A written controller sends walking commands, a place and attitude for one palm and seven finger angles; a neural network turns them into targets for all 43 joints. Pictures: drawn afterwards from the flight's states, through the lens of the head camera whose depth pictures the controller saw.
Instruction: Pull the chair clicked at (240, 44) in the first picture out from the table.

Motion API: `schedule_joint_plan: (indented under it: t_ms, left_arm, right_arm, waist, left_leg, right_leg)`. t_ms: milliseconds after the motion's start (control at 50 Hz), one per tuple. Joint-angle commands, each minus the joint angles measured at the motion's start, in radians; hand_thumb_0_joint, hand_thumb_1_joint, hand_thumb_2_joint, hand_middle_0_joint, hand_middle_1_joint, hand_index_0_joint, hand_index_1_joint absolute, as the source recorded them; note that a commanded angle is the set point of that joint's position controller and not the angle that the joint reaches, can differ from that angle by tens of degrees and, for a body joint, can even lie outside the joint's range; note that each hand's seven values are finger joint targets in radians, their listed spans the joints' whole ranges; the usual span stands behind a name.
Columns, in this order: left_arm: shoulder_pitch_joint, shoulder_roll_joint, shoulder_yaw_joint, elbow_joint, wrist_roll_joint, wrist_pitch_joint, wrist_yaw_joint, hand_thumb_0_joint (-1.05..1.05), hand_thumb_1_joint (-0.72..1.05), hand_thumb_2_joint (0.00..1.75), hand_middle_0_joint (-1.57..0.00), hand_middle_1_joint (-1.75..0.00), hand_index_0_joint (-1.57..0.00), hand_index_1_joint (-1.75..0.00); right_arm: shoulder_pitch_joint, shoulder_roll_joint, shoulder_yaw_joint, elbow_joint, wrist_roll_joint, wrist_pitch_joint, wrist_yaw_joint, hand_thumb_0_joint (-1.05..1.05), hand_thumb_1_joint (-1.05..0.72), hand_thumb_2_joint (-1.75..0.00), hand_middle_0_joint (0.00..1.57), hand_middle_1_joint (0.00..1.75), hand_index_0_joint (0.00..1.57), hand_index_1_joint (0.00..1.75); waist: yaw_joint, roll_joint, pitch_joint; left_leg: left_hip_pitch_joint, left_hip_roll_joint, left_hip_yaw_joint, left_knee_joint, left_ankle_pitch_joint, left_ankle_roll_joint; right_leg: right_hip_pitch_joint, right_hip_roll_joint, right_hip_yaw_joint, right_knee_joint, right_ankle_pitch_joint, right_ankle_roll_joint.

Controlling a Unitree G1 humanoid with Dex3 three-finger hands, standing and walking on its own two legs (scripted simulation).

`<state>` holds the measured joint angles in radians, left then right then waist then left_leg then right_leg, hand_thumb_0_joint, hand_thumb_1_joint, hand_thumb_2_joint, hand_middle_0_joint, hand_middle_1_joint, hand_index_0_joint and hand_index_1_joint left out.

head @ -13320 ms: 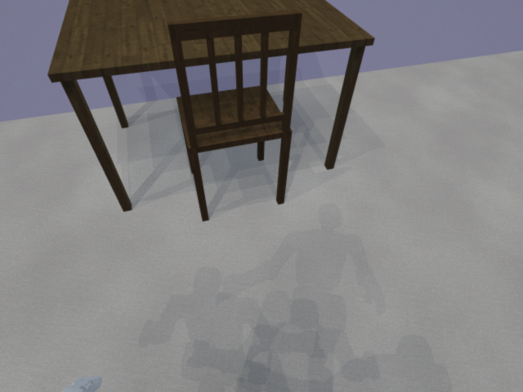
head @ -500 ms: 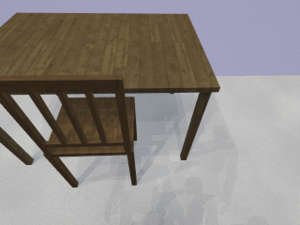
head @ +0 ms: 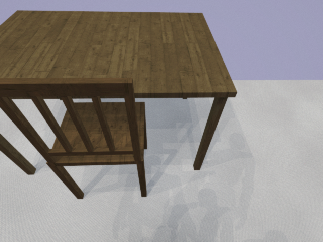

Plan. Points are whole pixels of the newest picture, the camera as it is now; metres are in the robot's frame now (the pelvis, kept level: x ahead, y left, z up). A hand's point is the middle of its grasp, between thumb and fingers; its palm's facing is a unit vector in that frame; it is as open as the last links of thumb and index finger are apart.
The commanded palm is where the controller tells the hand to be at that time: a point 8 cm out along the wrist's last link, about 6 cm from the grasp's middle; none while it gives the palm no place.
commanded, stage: look again from close up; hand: left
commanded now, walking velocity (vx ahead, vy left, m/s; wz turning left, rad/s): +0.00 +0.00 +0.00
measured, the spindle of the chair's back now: (80, 126) +0.48 +0.32 -0.07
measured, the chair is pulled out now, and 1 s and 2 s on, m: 0.00 0.00 0.00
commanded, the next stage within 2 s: shuffle to correct the standing spot in 0.24 s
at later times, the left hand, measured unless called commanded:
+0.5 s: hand out of the picture +0.00 +0.16 -0.18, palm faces +0.07 -0.98 -0.17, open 7.4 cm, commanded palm none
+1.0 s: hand out of the picture +0.11 +0.19 -0.18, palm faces +0.14 -0.96 -0.26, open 7.3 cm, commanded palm none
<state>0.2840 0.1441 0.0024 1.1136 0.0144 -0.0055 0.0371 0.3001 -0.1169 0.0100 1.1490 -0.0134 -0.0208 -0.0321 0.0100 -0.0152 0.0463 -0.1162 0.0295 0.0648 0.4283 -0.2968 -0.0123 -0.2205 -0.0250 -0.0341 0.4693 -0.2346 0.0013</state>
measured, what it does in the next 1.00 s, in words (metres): lifts its right foot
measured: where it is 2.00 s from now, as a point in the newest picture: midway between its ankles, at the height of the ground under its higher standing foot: outside the picture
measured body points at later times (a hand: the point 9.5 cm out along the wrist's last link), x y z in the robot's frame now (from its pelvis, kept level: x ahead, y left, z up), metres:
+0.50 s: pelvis +0.01 +0.00 -0.01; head +0.02 +0.00 +0.44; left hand -0.01 +0.21 -0.17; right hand -0.01 -0.21 -0.17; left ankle -0.04 +0.12 -0.74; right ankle +0.01 -0.12 -0.74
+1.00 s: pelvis +0.08 -0.01 -0.01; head +0.13 -0.01 +0.44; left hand +0.10 +0.24 -0.16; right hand +0.08 -0.22 -0.18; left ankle -0.03 +0.11 -0.71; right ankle +0.12 -0.10 -0.74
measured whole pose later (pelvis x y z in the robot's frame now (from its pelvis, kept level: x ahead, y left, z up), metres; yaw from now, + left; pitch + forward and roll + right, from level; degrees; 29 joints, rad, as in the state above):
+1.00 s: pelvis +0.08 -0.01 -0.01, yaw +7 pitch +0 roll +1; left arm 0.19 0.17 0.04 1.02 0.02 -0.02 0.05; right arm 0.29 -0.11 -0.03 1.11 0.00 0.02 -0.05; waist 0.00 0.00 0.11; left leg -0.22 0.00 0.02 0.81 -0.55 -0.01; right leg -0.33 -0.06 -0.12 0.60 -0.28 -0.04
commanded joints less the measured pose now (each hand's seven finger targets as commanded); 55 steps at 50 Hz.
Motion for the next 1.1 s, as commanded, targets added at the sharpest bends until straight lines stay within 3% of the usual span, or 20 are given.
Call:
schedule_joint_plan:
  t_ms: [0, 320, 400, 460, 560, 600, 620, 640, 660, 680, 700, 780, 820, 840, 860, 880, 900, 920, 960, 1080]
  left_arm:
    - [0.068, 0.084, 0.014, -0.022, -0.002, -0.019, 0.000, 0.00, 0.90, 0.90, -0.20, -0.30, -0.20, -0.30]
    - [0.072, 0.079, 0.017, -0.018, -0.001, -0.021, 0.000, 0.00, 0.90, 0.90, -0.20, -0.30, -0.20, -0.30]
    - [0.083, 0.081, 0.028, -0.029, 0.010, -0.008, -0.008, 0.00, 0.90, 0.90, -0.20, -0.30, -0.20, -0.30]
    - [0.103, 0.091, 0.042, -0.045, 0.013, -0.006, -0.016, 0.00, 0.90, 0.90, -0.20, -0.30, -0.20, -0.30]
    - [0.200, 0.138, 0.072, -0.039, 0.009, -0.023, -0.011, 0.00, 0.90, 0.90, -0.20, -0.30, -0.20, -0.30]
    - [0.183, 0.134, 0.073, -0.043, 0.011, -0.032, -0.009, 0.00, 0.90, 0.90, -0.20, -0.30, -0.20, -0.30]
    - [0.141, 0.116, 0.069, -0.052, 0.009, -0.029, -0.009, 0.00, 0.90, 0.90, -0.20, -0.30, -0.20, -0.30]
    - [0.099, 0.074, 0.059, -0.067, 0.007, -0.025, -0.012, 0.00, 0.90, 0.90, -0.20, -0.30, -0.20, -0.30]
    - [0.054, 0.034, 0.048, -0.089, 0.005, -0.027, -0.011, 0.00, 0.90, 0.90, -0.20, -0.30, -0.20, -0.30]
    - [0.009, 0.047, 0.045, -0.103, 0.000, -0.025, -0.002, 0.00, 0.90, 0.90, -0.20, -0.30, -0.20, -0.30]
    - [-0.022, 0.056, 0.048, -0.105, -0.003, -0.020, 0.001, 0.00, 0.90, 0.90, -0.20, -0.30, -0.20, -0.30]
    - [0.005, 0.036, 0.048, -0.091, -0.008, -0.008, -0.006, 0.00, 0.90, 0.90, -0.20, -0.30, -0.20, -0.30]
    - [0.107, 0.065, 0.055, -0.063, -0.005, -0.009, -0.005, 0.00, 0.90, 0.90, -0.20, -0.30, -0.20, -0.30]
    - [0.151, 0.104, 0.061, -0.056, -0.002, -0.014, 0.001, 0.00, 0.90, 0.90, -0.20, -0.30, -0.20, -0.30]
    - [0.171, 0.142, 0.065, -0.054, 0.001, -0.018, 0.006, 0.00, 0.90, 0.90, -0.20, -0.30, -0.20, -0.30]
    - [0.163, 0.169, 0.067, -0.051, 0.000, -0.017, 0.007, 0.00, 0.90, 0.90, -0.20, -0.30, -0.20, -0.30]
    - [0.156, 0.175, 0.069, -0.053, 0.000, -0.020, 0.010, 0.00, 0.90, 0.90, -0.20, -0.30, -0.20, -0.30]
    - [0.126, 0.160, 0.062, -0.065, 0.006, -0.018, 0.014, 0.00, 0.90, 0.90, -0.20, -0.30, -0.20, -0.30]
    - [0.050, 0.144, 0.060, -0.093, 0.013, -0.010, 0.021, 0.00, 0.90, 0.90, -0.20, -0.30, -0.20, -0.30]
    - [-0.053, 0.170, 0.072, -0.147, 0.008, 0.012, 0.010, 0.00, 0.90, 0.90, -0.20, -0.30, -0.20, -0.30]
  right_arm:
    - [0.082, -0.091, -0.016, -0.019, 0.002, -0.014, -0.006, 0.00, -0.90, -0.90, 0.20, 0.30, 0.20, 0.30]
    - [0.080, -0.086, -0.018, -0.020, 0.001, -0.013, -0.009, 0.00, -0.90, -0.90, 0.20, 0.30, 0.20, 0.30]
    - [0.097, -0.089, -0.022, -0.022, -0.007, 0.004, 0.002, 0.00, -0.90, -0.90, 0.20, 0.30, 0.20, 0.30]
    - [0.101, -0.086, -0.026, -0.043, -0.012, 0.011, 0.008, 0.00, -0.90, -0.90, 0.20, 0.30, 0.20, 0.30]
    - [0.084, -0.051, -0.028, -0.089, -0.010, -0.003, 0.014, 0.00, -0.90, -0.90, 0.20, 0.30, 0.20, 0.30]
    - [0.092, -0.037, -0.022, -0.087, -0.008, -0.016, 0.017, 0.00, -0.90, -0.90, 0.20, 0.30, 0.20, 0.30]
    - [0.143, -0.035, -0.019, -0.062, -0.007, -0.022, 0.017, 0.00, -0.90, -0.90, 0.20, 0.30, 0.20, 0.30]
    - [0.228, -0.069, -0.025, -0.023, -0.009, -0.032, 0.009, 0.00, -0.90, -0.90, 0.20, 0.30, 0.20, 0.30]
    - [0.326, -0.137, -0.038, 0.016, -0.011, -0.035, -0.009, 0.00, -0.90, -0.90, 0.20, 0.30, 0.20, 0.30]
    - [0.331, -0.129, -0.028, 0.032, -0.011, -0.026, -0.023, 0.00, -0.90, -0.90, 0.20, 0.30, 0.20, 0.30]
    - [0.308, -0.121, -0.023, 0.022, -0.016, -0.020, -0.030, 0.00, -0.90, -0.90, 0.20, 0.30, 0.20, 0.30]
    - [0.145, -0.143, -0.033, -0.038, -0.009, -0.011, -0.035, 0.00, -0.90, -0.90, 0.20, 0.30, 0.20, 0.30]
    - [0.101, -0.155, -0.047, -0.064, 0.006, -0.008, -0.033, 0.00, -0.90, -0.90, 0.20, 0.30, 0.20, 0.30]
    - [0.108, -0.141, -0.054, -0.077, 0.011, -0.007, -0.028, 0.00, -0.90, -0.90, 0.20, 0.30, 0.20, 0.30]
    - [0.124, -0.120, -0.060, -0.081, 0.014, -0.002, -0.024, 0.00, -0.90, -0.90, 0.20, 0.30, 0.20, 0.30]
    - [0.142, -0.090, -0.067, -0.076, 0.018, 0.006, -0.020, 0.00, -0.90, -0.90, 0.20, 0.30, 0.20, 0.30]
    - [0.119, -0.051, -0.064, -0.081, 0.020, 0.019, -0.020, 0.00, -0.90, -0.90, 0.20, 0.30, 0.20, 0.30]
    - [0.075, -0.043, -0.060, -0.089, 0.018, 0.027, -0.021, 0.00, -0.90, -0.90, 0.20, 0.30, 0.20, 0.30]
    - [0.048, -0.029, -0.058, -0.087, 0.016, 0.035, -0.014, 0.00, -0.90, -0.90, 0.20, 0.30, 0.20, 0.30]
    - [0.101, -0.027, -0.052, -0.079, 0.004, 0.037, 0.005, 0.00, -0.90, -0.90, 0.20, 0.30, 0.20, 0.30]
  waist:
    - [-0.004, 0.025, 0.022]
    - [-0.007, 0.020, 0.017]
    - [0.001, 0.010, 0.090]
    - [0.005, -0.001, 0.139]
    - [0.021, -0.162, 0.088]
    - [0.002, -0.118, 0.069]
    - [-0.032, -0.058, 0.055]
    - [-0.056, 0.109, 0.042]
    - [-0.089, 0.331, 0.031]
    - [-0.088, 0.364, 0.055]
    - [-0.084, 0.248, 0.064]
    - [-0.015, 0.165, 0.056]
    - [0.033, 0.137, 0.002]
    - [0.042, 0.061, -0.047]
    - [0.037, -0.023, -0.102]
    - [0.020, -0.075, -0.110]
    - [0.030, -0.223, -0.123]
    - [0.040, -0.251, -0.105]
    - [0.017, -0.152, -0.071]
    - [-0.037, -0.150, -0.068]
  left_leg:
    - [-0.073, 0.079, -0.065, -0.083, 0.161, 0.035]
    - [-0.060, 0.083, -0.061, -0.081, 0.182, 0.034]
    - [-0.144, 0.067, -0.074, -0.074, -0.137, 0.055]
    - [-0.212, 0.047, -0.085, -0.036, -0.224, 0.070]
    - [-0.311, -0.019, 0.021, 0.246, -0.135, 0.055]
    - [-0.231, -0.006, 0.023, 0.177, -0.127, 0.053]
    - [-0.098, 0.004, 0.012, 0.049, -0.044, 0.055]
    - [0.028, 0.079, -0.087, -0.015, 0.270, 0.077]
    - [0.143, 0.223, -0.246, -0.022, 0.769, 0.143]
    - [0.224, 0.298, -0.302, -0.016, 1.193, 0.204]
    - [0.225, 0.302, -0.269, 0.010, 1.284, 0.210]
    - [0.127, 0.198, -0.141, 0.020, 1.127, 0.127]
    - [0.056, 0.154, -0.100, 0.089, 0.970, 0.084]
    - [-0.020, 0.116, -0.090, 0.135, 0.764, 0.059]
    - [-0.105, 0.047, -0.059, 0.197, 0.459, 0.036]
    - [-0.149, -0.016, -0.033, 0.275, 0.129, 0.020]
    - [-0.191, -0.032, -0.011, 0.389, -0.256, 0.004]
    - [-0.217, -0.017, -0.053, 0.470, -0.342, 0.004]
    - [-0.229, -0.009, -0.061, 0.486, -0.311, 0.001]
    - [-0.015, -0.020, 0.021, 0.087, 0.013, -0.010]
  right_leg:
    - [0.040, -0.078, 0.076, -0.061, 0.170, -0.037]
    - [0.039, -0.075, 0.078, -0.059, 0.198, -0.038]
    - [-0.016, -0.064, 0.066, -0.048, -0.190, -0.049]
    - [-0.045, -0.072, 0.085, -0.061, -0.323, -0.063]
    - [0.065, -0.225, 0.239, -0.143, -0.280, -0.152]
    - [0.030, -0.242, 0.209, -0.093, -0.119, -0.171]
    - [-0.044, -0.186, 0.112, -0.001, -0.028, -0.139]
    - [-0.104, -0.076, -0.029, 0.186, 0.092, -0.080]
    - [-0.243, 0.002, -0.117, 0.364, -0.020, -0.025]
    - [-0.373, 0.003, -0.064, 0.465, -0.347, -0.019]
    - [-0.383, -0.026, -0.020, 0.489, -0.388, -0.028]
    - [-0.198, -0.030, -0.055, 0.194, -0.167, -0.015]
    - [-0.011, -0.017, -0.064, 0.012, 0.119, -0.015]
    - [0.106, -0.064, -0.009, 0.019, 0.394, -0.033]
    - [0.201, -0.172, 0.111, 0.076, 0.748, -0.086]
    - [0.207, -0.282, 0.154, 0.077, 0.959, -0.152]
    - [0.212, -0.345, 0.198, 0.029, 1.066, -0.223]
    - [0.164, -0.362, 0.212, 0.006, 1.034, -0.252]
    - [0.105, -0.332, 0.174, -0.010, 0.892, -0.254]
    - [-0.113, -0.225, 0.124, -0.045, 0.226, -0.141]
